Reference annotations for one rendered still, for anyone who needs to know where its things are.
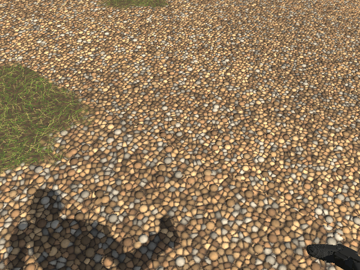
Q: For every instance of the robot right hand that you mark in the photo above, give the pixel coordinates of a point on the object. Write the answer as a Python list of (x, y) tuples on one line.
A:
[(344, 257)]

